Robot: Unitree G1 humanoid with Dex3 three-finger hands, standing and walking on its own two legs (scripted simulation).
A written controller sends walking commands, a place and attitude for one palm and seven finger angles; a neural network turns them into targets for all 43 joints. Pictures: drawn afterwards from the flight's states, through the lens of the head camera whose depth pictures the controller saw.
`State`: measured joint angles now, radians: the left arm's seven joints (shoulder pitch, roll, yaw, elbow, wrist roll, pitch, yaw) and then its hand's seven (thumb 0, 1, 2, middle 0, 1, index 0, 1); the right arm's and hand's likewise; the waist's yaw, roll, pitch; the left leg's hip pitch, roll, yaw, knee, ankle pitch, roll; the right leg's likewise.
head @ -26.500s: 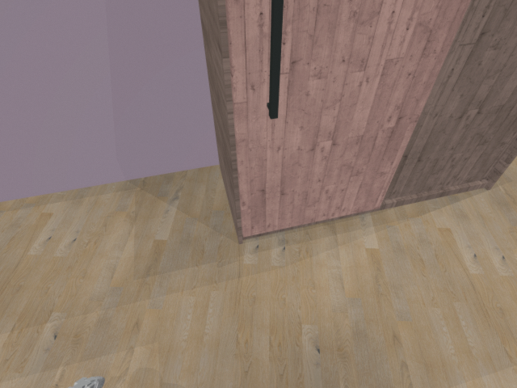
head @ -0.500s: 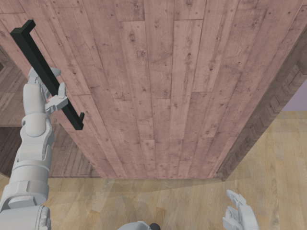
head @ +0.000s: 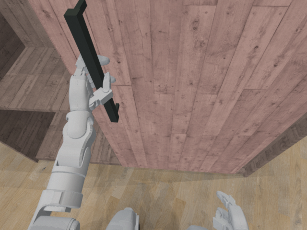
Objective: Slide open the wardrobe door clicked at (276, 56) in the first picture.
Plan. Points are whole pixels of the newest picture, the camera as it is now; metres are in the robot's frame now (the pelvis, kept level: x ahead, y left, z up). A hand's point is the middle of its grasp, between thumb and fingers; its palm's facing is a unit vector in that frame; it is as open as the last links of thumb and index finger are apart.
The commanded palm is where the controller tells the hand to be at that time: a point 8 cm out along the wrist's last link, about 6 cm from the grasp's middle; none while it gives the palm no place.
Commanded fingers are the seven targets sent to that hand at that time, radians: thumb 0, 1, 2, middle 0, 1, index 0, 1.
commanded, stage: stop walking and hold the door there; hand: left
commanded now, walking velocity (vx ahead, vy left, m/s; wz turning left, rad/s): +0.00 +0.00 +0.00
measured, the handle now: (102, 76) +0.44 +0.16 +0.14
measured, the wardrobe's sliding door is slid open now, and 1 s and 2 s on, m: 0.60 0.60 0.60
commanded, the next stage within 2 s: loosen the grip on the handle in 0.42 s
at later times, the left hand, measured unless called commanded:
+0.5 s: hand (107, 91) +0.39 +0.14 +0.14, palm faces +0.11 -0.99 -0.12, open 6.0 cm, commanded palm +0.35 +0.19 +0.14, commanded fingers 0.00 0.90 0.90 -0.45 -1.40 -0.45 -1.40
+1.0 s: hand (102, 90) +0.38 +0.15 +0.15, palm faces +0.11 -0.99 -0.12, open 14.0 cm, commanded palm +0.35 +0.20 +0.15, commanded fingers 0.00 -0.55 0.20 -0.25 -1.15 -0.25 -1.15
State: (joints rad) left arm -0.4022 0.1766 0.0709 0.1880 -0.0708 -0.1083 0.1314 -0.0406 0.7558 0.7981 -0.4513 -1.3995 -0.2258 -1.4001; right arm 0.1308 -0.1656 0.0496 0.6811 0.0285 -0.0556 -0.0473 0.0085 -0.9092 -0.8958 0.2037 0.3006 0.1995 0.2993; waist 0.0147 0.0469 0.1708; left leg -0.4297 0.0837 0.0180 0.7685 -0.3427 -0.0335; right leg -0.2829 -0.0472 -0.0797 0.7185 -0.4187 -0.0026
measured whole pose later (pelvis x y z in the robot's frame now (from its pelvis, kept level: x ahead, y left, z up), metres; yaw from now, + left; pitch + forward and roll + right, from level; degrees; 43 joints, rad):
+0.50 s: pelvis +0.01 +0.01 +0.02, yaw -1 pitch +1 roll +0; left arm -0.35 0.16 -0.01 0.31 -0.07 -0.09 0.15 -0.02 0.77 0.78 -0.43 -1.39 -0.22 -1.40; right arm 0.17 -0.24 0.01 0.66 0.02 0.01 -0.09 0.01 -0.91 -0.90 0.20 0.30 0.20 0.30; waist 0.03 0.04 0.02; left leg -0.31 0.07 0.07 0.55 -0.25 -0.02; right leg -0.22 -0.04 -0.04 0.55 -0.34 0.02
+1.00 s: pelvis -0.01 +0.01 +0.01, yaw -2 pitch +1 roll +0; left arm -0.43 0.22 0.11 0.51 -0.06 -0.19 0.09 0.00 -0.44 0.25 -0.35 -1.28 -0.23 -1.24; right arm 0.31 -0.25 -0.01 0.73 0.04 -0.15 -0.03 0.01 -0.91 -0.90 0.20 0.30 0.20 0.30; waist -0.03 0.01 -0.02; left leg -0.37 0.08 0.09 0.57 -0.22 -0.02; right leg -0.31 -0.03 -0.02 0.62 -0.33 0.01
